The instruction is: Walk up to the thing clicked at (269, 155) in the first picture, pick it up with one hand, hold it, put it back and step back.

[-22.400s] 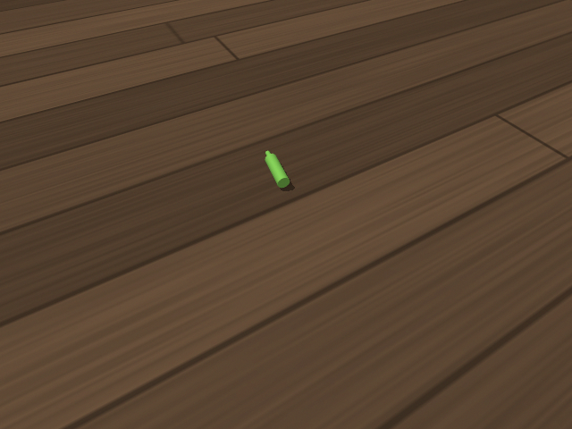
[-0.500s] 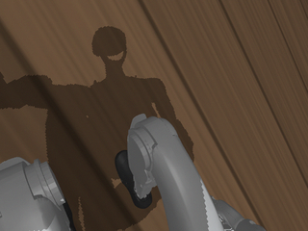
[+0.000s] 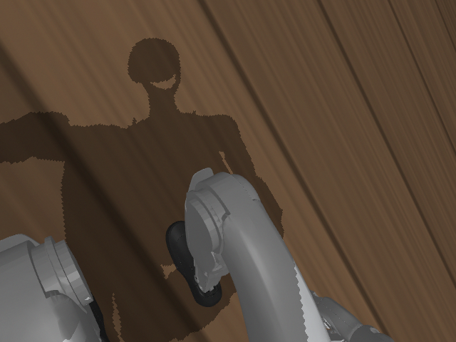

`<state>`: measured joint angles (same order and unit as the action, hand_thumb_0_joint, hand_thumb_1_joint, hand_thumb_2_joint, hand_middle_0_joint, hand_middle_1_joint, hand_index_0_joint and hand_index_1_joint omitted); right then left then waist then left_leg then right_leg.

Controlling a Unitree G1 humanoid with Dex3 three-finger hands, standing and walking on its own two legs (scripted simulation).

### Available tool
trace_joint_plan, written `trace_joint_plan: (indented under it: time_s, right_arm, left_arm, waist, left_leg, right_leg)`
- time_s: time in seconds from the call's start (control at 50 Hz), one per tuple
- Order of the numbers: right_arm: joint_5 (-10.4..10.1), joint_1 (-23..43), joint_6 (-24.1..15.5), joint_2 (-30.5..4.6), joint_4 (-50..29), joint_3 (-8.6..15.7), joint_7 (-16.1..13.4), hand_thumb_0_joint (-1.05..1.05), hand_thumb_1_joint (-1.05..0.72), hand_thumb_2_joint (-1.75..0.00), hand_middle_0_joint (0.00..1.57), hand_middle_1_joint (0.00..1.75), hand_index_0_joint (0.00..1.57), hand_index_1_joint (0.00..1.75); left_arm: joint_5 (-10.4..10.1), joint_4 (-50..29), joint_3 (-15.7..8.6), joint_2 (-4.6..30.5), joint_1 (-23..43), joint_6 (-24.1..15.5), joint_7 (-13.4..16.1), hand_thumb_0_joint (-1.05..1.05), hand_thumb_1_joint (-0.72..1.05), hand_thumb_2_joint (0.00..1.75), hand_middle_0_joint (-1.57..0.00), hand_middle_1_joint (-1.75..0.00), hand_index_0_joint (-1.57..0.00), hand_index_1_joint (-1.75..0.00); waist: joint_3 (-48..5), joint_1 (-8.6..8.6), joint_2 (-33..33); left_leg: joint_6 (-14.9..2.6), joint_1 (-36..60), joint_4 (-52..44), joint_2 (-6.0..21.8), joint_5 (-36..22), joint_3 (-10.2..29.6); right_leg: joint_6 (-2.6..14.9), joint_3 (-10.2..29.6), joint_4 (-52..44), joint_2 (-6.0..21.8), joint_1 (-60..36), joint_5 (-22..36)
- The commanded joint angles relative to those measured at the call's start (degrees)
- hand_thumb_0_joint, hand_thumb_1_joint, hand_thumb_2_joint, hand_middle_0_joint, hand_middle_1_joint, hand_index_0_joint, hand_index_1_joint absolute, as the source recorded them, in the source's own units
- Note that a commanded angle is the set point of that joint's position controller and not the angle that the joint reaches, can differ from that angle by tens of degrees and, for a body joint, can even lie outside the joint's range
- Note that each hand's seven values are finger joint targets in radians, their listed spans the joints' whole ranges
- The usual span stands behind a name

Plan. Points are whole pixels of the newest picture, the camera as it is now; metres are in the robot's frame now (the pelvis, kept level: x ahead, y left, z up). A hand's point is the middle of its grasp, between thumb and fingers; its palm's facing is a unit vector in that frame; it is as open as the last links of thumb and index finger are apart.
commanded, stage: close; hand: left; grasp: from above
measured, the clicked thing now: out of the picture +0.46 +0.35 -0.28
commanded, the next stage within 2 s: settle in 0.96 s
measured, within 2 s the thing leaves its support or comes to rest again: leaves its support in 1.38 s
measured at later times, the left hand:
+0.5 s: hand out of the picture +0.45 +0.32 -0.25, palm faces -0.42 -0.15 -0.89, open 9.8 cm
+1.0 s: hand out of the picture +0.45 +0.32 -0.24, palm faces -0.43 -0.15 -0.89, open 9.5 cm
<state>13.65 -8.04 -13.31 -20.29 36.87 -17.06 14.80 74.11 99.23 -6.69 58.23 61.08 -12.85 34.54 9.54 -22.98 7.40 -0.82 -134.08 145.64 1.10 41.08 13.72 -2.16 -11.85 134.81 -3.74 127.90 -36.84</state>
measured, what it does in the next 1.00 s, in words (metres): stands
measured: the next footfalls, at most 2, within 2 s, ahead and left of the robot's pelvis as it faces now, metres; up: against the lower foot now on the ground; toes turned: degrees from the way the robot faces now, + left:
none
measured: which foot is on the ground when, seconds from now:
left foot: down 0.00-1.00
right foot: down 0.00-1.00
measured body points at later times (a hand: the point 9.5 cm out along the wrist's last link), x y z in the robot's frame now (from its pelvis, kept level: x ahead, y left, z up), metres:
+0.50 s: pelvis +0.00 +0.00 +0.00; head +0.27 +0.13 +0.33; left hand +0.47 +0.32 -0.20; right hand +0.05 -0.25 -0.05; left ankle +0.06 +0.12 -0.27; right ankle +0.12 -0.11 -0.27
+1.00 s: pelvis +0.00 +0.00 +0.00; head +0.27 +0.13 +0.33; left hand +0.47 +0.32 -0.19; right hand +0.04 -0.25 -0.04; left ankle +0.06 +0.12 -0.27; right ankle +0.12 -0.11 -0.27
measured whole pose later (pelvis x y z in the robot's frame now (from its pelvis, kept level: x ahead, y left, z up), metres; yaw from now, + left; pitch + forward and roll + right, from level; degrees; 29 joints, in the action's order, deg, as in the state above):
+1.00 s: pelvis +0.00 +0.00 +0.00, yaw +0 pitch +27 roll -15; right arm 13.6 -7.7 -13.4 -20.9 35.5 -18.1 14.4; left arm 73.4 99.5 -6.1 58.9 61.6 -12.7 34.7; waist 10.5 -23.5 7.9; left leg -0.9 -133.3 145.0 1.2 40.8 13.9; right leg -2.2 -12.0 134.0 -3.9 127.1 -36.4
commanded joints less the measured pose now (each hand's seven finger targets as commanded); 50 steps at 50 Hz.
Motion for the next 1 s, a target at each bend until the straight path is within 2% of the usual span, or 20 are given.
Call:
trace_joint_plan:
  time_s: [0.0, 0.08, 0.12, 0.2, 0.24, 0.3, 0.32, 0.34, 0.4, 0.44, 0.46, 0.5, 0.56, 0.66, 0.7, 0.82, 0.86, 0.9, 0.92, 0.98]
  right_arm:
    - [0.0, -11.2, -0.2, -18.1, 1.2, 5.1, -0.8, 0.0, -0.89, -0.9, 0.2, 0.3, 0.2, 0.3]
    - [-0.2, -11.3, -0.3, -18.6, 1.1, 5.0, -0.8, 0.0, -0.89, -0.9, 0.2, 0.3, 0.2, 0.3]
    - [0.1, -10.6, -0.6, -18.3, 0.9, 4.5, -0.5, 0.0, -0.9, -0.9, 0.2, 0.3, 0.2, 0.3]
    - [0.0, -10.5, -0.4, -18.7, 1.0, 4.8, -0.9, 0.0, -0.89, -0.9, 0.2, 0.3, 0.2, 0.3]
    - [0.4, -9.9, -0.5, -18.3, 0.6, 4.4, -0.6, 0.0, -0.9, -0.9, 0.2, 0.3, 0.2, 0.3]
    - [0.3, -10.6, -0.6, -19.0, 0.6, 4.9, -0.8, 0.0, -0.9, -0.9, 0.2, 0.3, 0.2, 0.3]
    - [0.1, -11.1, -0.6, -19.2, 0.5, 5.1, -0.7, 0.0, -0.89, -0.9, 0.2, 0.3, 0.2, 0.3]
    - [0.5, -11.4, -0.5, -18.6, 0.6, 4.6, -0.6, 0.0, -0.89, -0.9, 0.2, 0.3, 0.2, 0.3]
    - [0.2, -11.2, -0.8, -19.0, 0.7, 4.6, -0.6, 0.0, -0.9, -0.9, 0.2, 0.3, 0.2, 0.3]
    - [-0.1, -10.9, -0.9, -19.6, 0.9, 5.3, -0.8, 0.0, -0.9, -0.9, 0.2, 0.3, 0.2, 0.3]
    - [0.0, -10.5, -0.9, -19.5, 0.2, 5.0, -0.8, 0.0, -0.9, -0.9, 0.2, 0.3, 0.2, 0.3]
    - [-0.2, -10.5, -0.8, -18.9, 0.0, 4.3, -0.8, 0.0, -0.89, -0.9, 0.2, 0.3, 0.2, 0.3]
    - [-0.3, -11.0, -0.7, -19.5, 0.2, 5.3, -1.1, 0.0, -0.89, -0.9, 0.2, 0.3, 0.2, 0.3]
    - [-0.4, -11.1, -0.6, -19.3, 0.1, 5.1, -1.0, 0.0, -0.9, -0.9, 0.2, 0.3, 0.2, 0.3]
    - [-0.6, -11.1, -0.5, -19.4, 0.2, 5.2, -1.2, 0.0, -0.9, -0.9, 0.2, 0.3, 0.2, 0.3]
    - [-0.5, -10.6, 0.0, -18.8, 0.1, 4.9, -1.5, 0.0, -0.89, -0.9, 0.2, 0.3, 0.2, 0.3]
    - [-0.4, -11.3, -0.1, -18.9, 0.2, 4.7, -1.1, 0.0, -0.89, -0.9, 0.2, 0.3, 0.2, 0.3]
    - [-0.4, -11.2, 0.0, -19.0, 0.2, 4.4, -1.2, 0.0, -0.89, -0.9, 0.2, 0.3, 0.2, 0.3]
    - [-0.3, -10.8, -0.1, -19.3, -0.1, 4.7, -1.2, 0.0, -0.9, -0.9, 0.2, 0.3, 0.2, 0.3]
    - [-0.3, -10.3, -0.1, -19.3, -0.6, 4.3, -1.5, 0.0, -0.9, -0.9, 0.2, 0.3, 0.2, 0.3]
  left_arm:
    - [-0.7, -5.5, 1.4, 10.6, 14.3, -0.4, 2.0, 0.0, -0.03, 0.76, -0.42, -0.83, -0.44, -0.81]
    - [-1.1, -7.8, 0.4, 12.4, 15.3, -0.8, 2.4, 0.0, 0.02, 0.74, -0.46, -0.81, -0.48, -0.79]
    - [-0.9, -5.8, 2.1, 10.4, 14.6, -0.6, 2.1, 0.0, 0.07, 0.73, -0.5, -0.8, -0.52, -0.78]
    - [-0.4, -5.9, 0.5, 12.9, 14.0, -0.8, 3.4, 0.0, 0.11, 0.68, -0.52, -0.77, -0.55, -0.75]
    - [-0.3, -4.4, 1.5, 11.8, 13.6, -0.3, 3.4, 0.0, 0.14, 0.65, -0.53, -0.77, -0.56, -0.74]
    - [-0.9, -5.1, -0.1, 13.4, 13.9, -0.1, 4.1, 0.0, 0.15, 0.66, -0.56, -0.75, -0.58, -0.73]
    - [-0.4, -8.0, -0.3, 13.7, 15.1, 0.0, 4.0, 0.0, 0.18, 0.67, -0.58, -0.74, -0.61, -0.72]
    - [-0.3, -4.5, 0.4, 12.7, 13.6, 0.4, 3.9, 0.0, 0.21, 0.66, -0.61, -0.73, -0.63, -0.71]
    - [-1.1, -5.3, 0.2, 13.4, 14.4, 0.6, 3.8, 0.0, 0.26, 0.68, -0.64, -0.74, -0.66, -0.72]
    - [-1.4, -6.1, -0.2, 13.4, 15.0, 0.5, 3.6, 0.0, 0.28, 0.66, -0.66, -0.72, -0.68, -0.7]
    - [-1.0, -4.4, 0.7, 13.1, 14.4, 0.7, 3.2, 0.0, 0.29, 0.63, -0.67, -0.71, -0.7, -0.68]
    - [-1.2, -4.9, -0.2, 13.9, 14.4, 0.5, 3.1, 0.0, 0.32, 0.63, -0.69, -0.7, -0.71, -0.67]
    - [-1.1, -7.0, 0.2, 13.7, 14.3, 0.4, 2.6, 0.0, 0.33, 0.65, -0.71, -0.7, -0.72, -0.68]
    - [-1.4, -5.7, 0.8, 13.0, 13.6, 0.6, 2.0, 0.0, 0.43, 0.65, -0.79, -0.67, -0.8, -0.65]
    - [-1.4, -6.6, 0.4, 13.5, 13.2, 0.6, 2.1, 0.0, 0.44, 0.65, -0.8, -0.67, -0.81, -0.65]
    - [-1.6, -5.5, 0.2, 13.1, 13.1, 0.5, 2.3, 0.0, 0.52, 0.67, -0.86, -0.66, -0.87, -0.64]
    - [-1.3, -6.0, 0.8, 12.4, 14.0, 0.3, 2.0, 0.0, 0.57, 0.66, -0.89, -0.65, -0.9, -0.64]
    - [-1.3, -5.6, -0.2, 13.8, 13.7, 0.3, 2.3, 0.0, 0.58, 0.67, -0.91, -0.64, -0.92, -0.63]
    - [-1.2, -3.7, 1.1, 12.4, 12.8, 0.4, 2.1, 0.0, 0.6, 0.66, -0.92, -0.64, -0.94, -0.63]
    - [-1.3, -5.0, 0.6, 13.9, 13.4, 0.2, 2.1, 0.0, 0.65, 0.67, -0.97, -0.63, -0.98, -0.62]
  waist:
    - [-34.2, -3.64, -29.5]
    - [-36.5, -2.92, -30.0]
    - [-34.2, -3.71, -30.4]
    - [-35.2, -2.51, -31.2]
    - [-33.5, -3.24, -29.6]
    - [-35.3, -3.14, -29.7]
    - [-36.5, -2.79, -30.5]
    - [-35.4, -3.47, -29.0]
    - [-35.2, -3.54, -29.0]
    - [-35.4, -3.0, -31.0]
    - [-33.6, -3.69, -30.5]
    - [-32.8, -3.32, -28.5]
    - [-35.5, -2.86, -30.6]
    - [-33.5, -3.58, -28.5]
    - [-35.0, -2.7, -29.6]
    - [-35.3, -2.49, -29.7]
    - [-34.4, -3.6, -30.3]
    - [-34.9, -3.07, -30.1]
    - [-32.9, -3.8, -29.3]
    - [-32.7, -3.06, -28.3]
  left_leg:
    - [0.19, 27.2, -15.2, 1.6, -11.9, -3.9]
    - [0.45, 28.7, -15.6, 1.7, -13.6, -3.3]
    - [0.65, 28.7, -15.3, 2.0, -13.3, -3.1]
    - [0.69, 28.4, -16.2, 1.8, -12.1, -3.6]
    - [0.33, 26.6, -15.4, 1.7, -10.9, -4.0]
    - [0.21, 27.2, -15.7, 1.8, -12.1, -4.2]
    - [0.29, 28.4, -15.2, 1.8, -13.5, -4.0]
    - [0.06, 27.3, -14.9, 1.8, -13.0, -4.3]
    - [0.05, 27.2, -15.0, 1.9, -13.0, -4.0]
    - [0.7, 28.7, -16.6, 2.0, -12.3, -2.9]
    - [0.59, 28.0, -16.5, 2.1, -11.0, -3.0]
    - [0.25, 25.8, -16.3, 1.9, -9.5, -3.1]
    - [0.4, 28.2, -16.3, 1.8, -11.5, -3.8]
    - [-0.03, 25.8, -15.4, 1.7, -11.0, -4.2]
    - [0.37, 27.9, -16.1, 1.9, -12.4, -3.7]
    - [0.45, 27.5, -16.2, 1.9, -11.8, -3.5]
    - [0.63, 28.3, -16.1, 2.0, -13.1, -3.2]
    - [0.64, 28.5, -16.1, 1.9, -13.8, -3.1]
    - [0.37, 27.1, -16.1, 1.8, -12.1, -3.6]
    - [0.2, 25.8, -16.0, 1.7, -10.2, -3.9]
  right_leg:
    - [3.24, -4.3, -11.1, -2.2, -19.9, 13.6]
    - [3.22, -4.6, -10.9, -2.2, -20.6, 14.8]
    - [3.16, -4.7, -10.4, -2.1, -19.5, 14.6]
    - [3.39, -4.5, -11.2, -2.4, -20.9, 13.8]
    - [3.22, -4.3, -11.3, -2.4, -20.6, 13.2]
    - [3.23, -4.0, -12.0, -2.6, -22.5, 14.3]
    - [3.13, -4.2, -11.4, -2.4, -21.7, 15.2]
    - [3.08, -3.9, -11.8, -2.6, -22.6, 15.1]
    - [3.01, -4.0, -11.8, -2.4, -22.1, 15.0]
    - [3.45, -4.6, -11.2, -2.2, -20.0, 13.4]
    - [3.44, -4.5, -11.1, -2.2, -19.8, 12.8]
    - [3.33, -4.5, -11.6, -2.2, -19.8, 11.5]
    - [3.38, -4.1, -11.7, -2.4, -21.1, 13.2]
    - [3.19, -3.7, -12.1, -2.4, -21.0, 13.1]
    - [3.31, -4.0, -11.8, -2.5, -21.4, 13.8]
    - [3.5, -4.3, -11.6, -2.5, -20.9, 13.4]
    - [3.44, -4.6, -10.9, -2.2, -20.2, 14.3]
    - [3.42, -4.7, -11.1, -2.3, -20.5, 14.6]
    - [3.33, -4.3, -11.6, -2.4, -20.7, 13.8]
    - [3.27, -4.1, -12.2, -2.3, -20.4, 12.2]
